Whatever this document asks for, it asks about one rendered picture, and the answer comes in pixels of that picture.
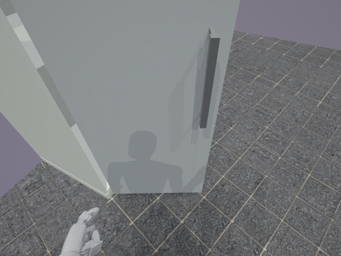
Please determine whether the left robot hand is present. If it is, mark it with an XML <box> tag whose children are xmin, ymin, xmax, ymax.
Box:
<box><xmin>61</xmin><ymin>207</ymin><xmax>103</xmax><ymax>256</ymax></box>

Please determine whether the handle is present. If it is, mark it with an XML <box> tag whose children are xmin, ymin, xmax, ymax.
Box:
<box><xmin>199</xmin><ymin>27</ymin><xmax>220</xmax><ymax>129</ymax></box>

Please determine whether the fridge door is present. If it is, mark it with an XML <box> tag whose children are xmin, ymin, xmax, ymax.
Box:
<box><xmin>10</xmin><ymin>0</ymin><xmax>240</xmax><ymax>194</ymax></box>

